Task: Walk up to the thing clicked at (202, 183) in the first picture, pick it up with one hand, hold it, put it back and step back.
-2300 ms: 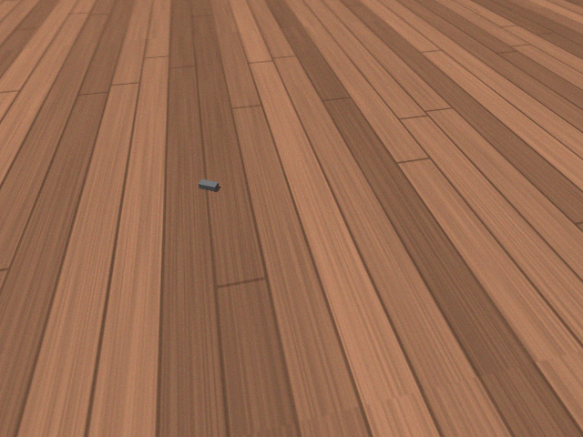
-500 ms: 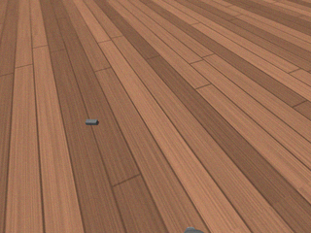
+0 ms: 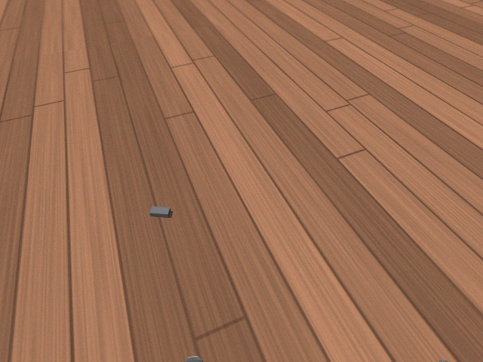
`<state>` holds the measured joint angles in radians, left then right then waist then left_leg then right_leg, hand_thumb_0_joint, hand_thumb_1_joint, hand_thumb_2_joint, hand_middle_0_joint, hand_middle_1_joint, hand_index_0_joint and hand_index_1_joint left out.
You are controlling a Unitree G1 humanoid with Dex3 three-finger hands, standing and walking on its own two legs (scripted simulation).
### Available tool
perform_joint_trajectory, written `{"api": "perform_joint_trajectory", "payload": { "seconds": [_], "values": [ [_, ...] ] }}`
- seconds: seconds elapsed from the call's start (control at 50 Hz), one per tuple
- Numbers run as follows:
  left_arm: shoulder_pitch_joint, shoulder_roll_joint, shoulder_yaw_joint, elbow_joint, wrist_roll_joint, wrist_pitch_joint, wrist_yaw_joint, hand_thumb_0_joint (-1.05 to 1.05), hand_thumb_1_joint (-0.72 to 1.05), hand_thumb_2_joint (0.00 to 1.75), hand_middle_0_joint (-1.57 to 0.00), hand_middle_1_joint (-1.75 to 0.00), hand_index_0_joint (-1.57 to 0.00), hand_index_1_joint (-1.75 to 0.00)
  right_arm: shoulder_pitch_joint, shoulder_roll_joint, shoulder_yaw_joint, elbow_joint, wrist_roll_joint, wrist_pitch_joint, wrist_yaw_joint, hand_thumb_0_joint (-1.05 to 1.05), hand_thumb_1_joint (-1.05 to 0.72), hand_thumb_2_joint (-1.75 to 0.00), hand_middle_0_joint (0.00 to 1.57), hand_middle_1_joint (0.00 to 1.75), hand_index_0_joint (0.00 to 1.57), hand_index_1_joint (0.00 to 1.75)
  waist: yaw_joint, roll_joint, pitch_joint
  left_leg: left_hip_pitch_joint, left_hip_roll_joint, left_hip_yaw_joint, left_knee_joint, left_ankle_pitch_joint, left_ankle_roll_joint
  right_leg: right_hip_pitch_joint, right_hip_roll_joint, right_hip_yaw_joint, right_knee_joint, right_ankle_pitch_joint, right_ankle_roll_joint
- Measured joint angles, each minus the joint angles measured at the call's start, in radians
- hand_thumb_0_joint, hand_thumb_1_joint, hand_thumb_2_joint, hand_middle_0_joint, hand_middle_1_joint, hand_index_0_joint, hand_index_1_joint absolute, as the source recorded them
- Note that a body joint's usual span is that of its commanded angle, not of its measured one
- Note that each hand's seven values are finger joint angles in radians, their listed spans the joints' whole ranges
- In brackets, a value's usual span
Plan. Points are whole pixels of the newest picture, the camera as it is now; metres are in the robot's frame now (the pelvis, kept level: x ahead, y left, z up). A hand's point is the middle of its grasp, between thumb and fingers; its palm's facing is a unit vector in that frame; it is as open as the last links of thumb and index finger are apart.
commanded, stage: walk up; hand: left
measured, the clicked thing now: (160, 212) +0.94 +0.46 -0.74
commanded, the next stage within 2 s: none
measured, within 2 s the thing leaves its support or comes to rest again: neither
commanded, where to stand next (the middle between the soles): +0.59 +0.30 m, yaw -8 degrees
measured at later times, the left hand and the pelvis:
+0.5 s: hand (79, 277) +0.33 +0.37 -0.12, palm faces -0.13 -0.88 -0.46, open 7.4 cm; pelvis +0.20 +0.10 +0.00, yaw -5 degrees
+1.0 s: hand (20, 256) +0.39 +0.54 -0.14, palm faces -0.08 -0.86 -0.50, open 7.4 cm; pelvis +0.35 +0.22 -0.01, yaw -4 degrees
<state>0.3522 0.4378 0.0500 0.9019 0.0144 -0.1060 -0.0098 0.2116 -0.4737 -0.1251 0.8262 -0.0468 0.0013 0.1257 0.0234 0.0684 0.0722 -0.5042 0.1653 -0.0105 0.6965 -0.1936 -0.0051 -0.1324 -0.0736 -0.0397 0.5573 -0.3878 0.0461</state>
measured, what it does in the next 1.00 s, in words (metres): walks ahead: left foot, then right foot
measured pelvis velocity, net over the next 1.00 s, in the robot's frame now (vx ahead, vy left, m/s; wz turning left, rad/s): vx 0.35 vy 0.22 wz -0.06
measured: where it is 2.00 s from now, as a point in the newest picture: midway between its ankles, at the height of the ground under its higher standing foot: (168, 293)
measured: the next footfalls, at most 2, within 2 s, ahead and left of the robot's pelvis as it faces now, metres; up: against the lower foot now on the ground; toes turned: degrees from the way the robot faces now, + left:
left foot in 0.02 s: +0.17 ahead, +0.17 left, +0.00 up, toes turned +6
right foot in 0.50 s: +0.33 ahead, +0.01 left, +0.00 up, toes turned -9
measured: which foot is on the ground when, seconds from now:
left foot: up 0.00-0.00, down 0.02-0.52, up 0.54-0.94, down 0.96-1.00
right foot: down 0.00-0.06, up 0.08-0.48, down 0.50-0.98, up 1.00-1.00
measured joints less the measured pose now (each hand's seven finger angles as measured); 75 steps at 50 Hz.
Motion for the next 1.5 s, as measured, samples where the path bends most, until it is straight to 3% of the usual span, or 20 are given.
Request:
{"api": "perform_joint_trajectory", "payload": {
  "seconds": [0.02,0.06,0.12,0.18,0.34,0.44,0.5,0.52,0.58,0.64,0.76,0.86,0.96,1.0,1.06,1.1,1.26,1.36,1.42,1.5],
  "values": [
    [0.008,0.009,0.001,0.004,0.002,0.003,0.001,0.01,0.90,0.90,-0.21,-0.30,-0.21,-0.30,0.001,-0.003,-0.003,-0.001,-0.001,-0.002,0.002,0.00,-0.91,-0.90,0.20,0.29,0.20,0.30,0.000,-0.006,-0.008,0.025,-0.009,0.018,-0.025,0.003,0.002,0.000,-0.013,0.005,0.023,-0.029,0.005],
    [0.004,0.037,0.010,0.021,0.006,0.018,0.011,0.01,0.90,0.90,-0.21,-0.30,-0.20,-0.30,-0.011,0.017,-0.008,-0.002,-0.005,-0.016,-0.003,0.00,-0.91,-0.90,0.20,0.29,0.20,0.30,-0.007,-0.070,0.002,0.040,-0.058,0.065,0.021,-0.022,-0.007,-0.035,-0.076,0.042,0.149,-0.076,-0.028],
    [-0.021,0.037,0.006,0.043,-0.009,0.043,0.033,0.01,0.90,0.90,-0.20,-0.30,-0.20,-0.30,-0.007,0.043,0.005,-0.022,0.009,-0.038,-0.019,0.00,-0.91,-0.90,0.20,0.29,0.20,0.30,-0.033,-0.075,0.023,0.070,-0.062,0.088,0.064,-0.097,0.009,-0.184,-0.007,0.117,0.506,-0.105,-0.079],
    [-0.043,0.041,-0.004,0.046,-0.026,0.042,0.030,0.01,0.91,0.90,-0.20,-0.30,-0.20,-0.29,0.024,0.084,0.024,-0.017,0.020,-0.034,-0.035,0.00,-0.90,-0.90,0.20,0.29,0.20,0.30,-0.051,-0.093,0.024,0.160,-0.079,0.117,-0.033,-0.090,0.022,-0.307,0.031,0.102,0.614,-0.008,-0.098],
    [-0.082,0.009,-0.007,0.009,-0.036,0.048,0.016,0.01,0.91,0.90,-0.20,-0.30,-0.20,-0.29,0.129,0.102,0.045,-0.007,0.016,-0.036,-0.054,0.00,-0.90,-0.90,0.21,0.30,0.21,0.30,-0.078,-0.097,0.029,0.363,-0.165,0.181,-0.217,-0.104,0.067,-0.413,0.031,0.050,0.361,0.131,-0.067],
    [-0.105,-0.032,-0.012,-0.010,-0.029,0.051,0.009,0.01,0.91,0.90,-0.20,-0.30,-0.20,-0.29,0.150,0.082,0.036,-0.022,0.002,-0.013,-0.054,0.01,-0.90,-0.90,0.21,0.30,0.21,0.30,-0.098,-0.050,0.035,0.419,-0.196,0.206,-0.201,-0.178,0.077,-0.347,0.036,-0.033,0.139,0.186,-0.076],
    [-0.112,-0.044,-0.006,-0.029,-0.023,0.035,0.013,0.01,0.90,0.90,-0.20,-0.30,-0.20,-0.30,0.156,0.075,0.035,-0.031,0.005,0.001,-0.056,0.01,-0.90,-0.90,0.21,0.30,0.21,0.30,-0.094,-0.015,0.034,0.407,-0.185,0.211,-0.081,-0.276,0.069,-0.262,0.069,-0.059,0.041,0.229,-0.104],
    [-0.119,-0.051,-0.003,-0.037,-0.019,0.028,0.018,0.01,0.90,0.90,-0.20,-0.30,-0.20,-0.30,0.146,0.075,0.034,-0.027,0.007,0.006,-0.058,0.01,-0.90,-0.90,0.21,0.30,0.21,0.30,-0.088,0.009,0.044,0.377,-0.166,0.185,0.013,-0.291,0.056,-0.258,0.084,-0.069,0.065,0.209,-0.114],
    [-0.126,-0.052,-0.008,-0.065,-0.019,0.020,0.035,0.01,0.90,0.90,-0.20,-0.30,-0.20,-0.30,0.130,0.087,0.051,-0.022,0.004,0.027,-0.058,0.01,-0.90,-0.90,0.20,0.29,0.20,0.30,-0.060,0.017,0.043,0.233,-0.185,0.066,0.336,-0.332,0.014,-0.243,0.076,-0.072,0.109,0.148,-0.126],
    [-0.108,-0.062,-0.011,-0.068,-0.021,0.016,0.044,0.01,0.90,0.90,-0.20,-0.30,-0.20,-0.30,0.109,0.073,0.058,-0.013,0.011,0.033,-0.050,0.01,-0.90,-0.90,0.20,0.29,0.20,0.30,-0.036,0.028,0.028,0.114,-0.161,-0.012,0.470,-0.259,0.012,-0.184,0.063,-0.063,0.061,0.144,-0.110],
    [-0.037,-0.052,-0.008,-0.046,-0.007,0.001,0.032,0.01,0.90,0.90,-0.21,-0.30,-0.20,-0.30,0.069,0.025,0.031,-0.028,0.013,0.030,-0.034,0.01,-0.90,-0.90,0.20,0.29,0.21,0.30,-0.022,0.047,0.012,-0.019,-0.068,-0.105,0.364,-0.098,-0.012,-0.098,0.036,-0.043,-0.015,0.138,-0.068],
    [0.004,-0.022,0.005,-0.041,0.006,-0.004,0.021,0.01,0.90,0.90,-0.21,-0.30,-0.20,-0.30,0.053,0.002,0.011,-0.014,0.001,0.037,-0.020,0.00,-0.91,-0.90,0.20,0.29,0.20,0.30,-0.011,0.041,0.010,-0.031,-0.013,-0.054,0.180,-0.068,-0.020,-0.074,0.008,-0.039,-0.013,0.098,-0.042],
    [0.030,0.033,0.016,-0.030,0.008,0.010,0.027,0.01,0.90,0.90,-0.21,-0.30,-0.21,-0.30,0.044,0.005,0.005,-0.006,-0.006,0.024,-0.012,0.01,-0.91,-0.90,0.20,0.29,0.20,0.30,-0.006,0.003,0.002,0.062,-0.029,0.006,0.008,-0.060,-0.001,-0.083,-0.038,-0.031,0.092,-0.002,-0.006],
    [0.020,0.058,0.024,-0.011,0.006,0.032,0.038,0.01,0.90,0.90,-0.21,-0.30,-0.20,-0.30,0.034,0.033,0.006,-0.009,-0.010,0.005,-0.019,0.01,-0.91,-0.90,0.20,0.29,0.20,0.30,-0.007,-0.072,0.020,0.077,-0.078,0.055,0.051,-0.076,-0.011,-0.130,-0.086,0.035,0.246,-0.066,-0.052],
    [0.002,0.046,0.010,0.021,-0.008,0.058,0.052,0.01,0.90,0.90,-0.20,-0.30,-0.20,-0.30,0.042,0.054,0.023,-0.024,0.007,-0.007,-0.028,0.00,-0.91,-0.90,0.20,0.29,0.20,0.30,-0.030,-0.075,0.013,0.096,-0.081,0.069,0.073,-0.123,0.008,-0.248,-0.008,0.071,0.528,-0.116,-0.091],
    [-0.011,0.037,-0.001,0.028,-0.018,0.056,0.046,0.01,0.91,0.90,-0.20,-0.30,-0.20,-0.29,0.054,0.073,0.034,-0.026,0.014,-0.006,-0.037,0.00,-0.90,-0.90,0.20,0.29,0.21,0.30,-0.043,-0.085,0.010,0.139,-0.092,0.083,0.021,-0.115,0.022,-0.310,0.017,0.057,0.603,-0.067,-0.099],
    [-0.042,-0.017,-0.015,0.001,-0.020,0.039,0.017,0.01,0.90,0.90,-0.20,-0.30,-0.20,-0.29,0.125,0.077,0.053,-0.033,0.019,-0.020,-0.057,0.00,-0.90,-0.90,0.21,0.30,0.21,0.30,-0.063,-0.082,0.029,0.286,-0.171,0.145,-0.131,-0.109,0.072,-0.380,0.004,0.000,0.370,0.045,-0.066],
    [-0.047,-0.041,-0.015,-0.010,-0.016,0.037,0.021,0.01,0.90,0.90,-0.20,-0.30,-0.20,-0.30,0.150,0.065,0.046,-0.053,0.004,0.000,-0.058,0.00,-0.90,-0.90,0.21,0.30,0.21,0.30,-0.081,-0.041,0.036,0.325,-0.194,0.172,-0.112,-0.167,0.083,-0.327,0.017,-0.040,0.197,0.078,-0.073],
    [-0.048,-0.043,-0.007,-0.030,-0.011,0.020,0.033,0.01,0.90,0.90,-0.20,-0.30,-0.20,-0.30,0.157,0.063,0.048,-0.056,0.012,0.015,-0.059,0.01,-0.90,-0.90,0.21,0.30,0.21,0.30,-0.073,-0.006,0.042,0.310,-0.180,0.173,-0.008,-0.244,0.077,-0.255,0.052,-0.054,0.092,0.189,-0.092],
    [-0.069,-0.039,-0.009,-0.065,-0.007,0.018,0.048,0.01,0.90,0.90,-0.20,-0.30,-0.20,-0.30,0.129,0.078,0.061,-0.034,0.017,0.045,-0.070,0.01,-0.90,-0.90,0.20,0.29,0.20,0.30,-0.041,0.020,0.052,0.170,-0.192,0.063,0.331,-0.346,0.032,-0.242,0.052,-0.065,0.134,0.132,-0.109]
  ]
}}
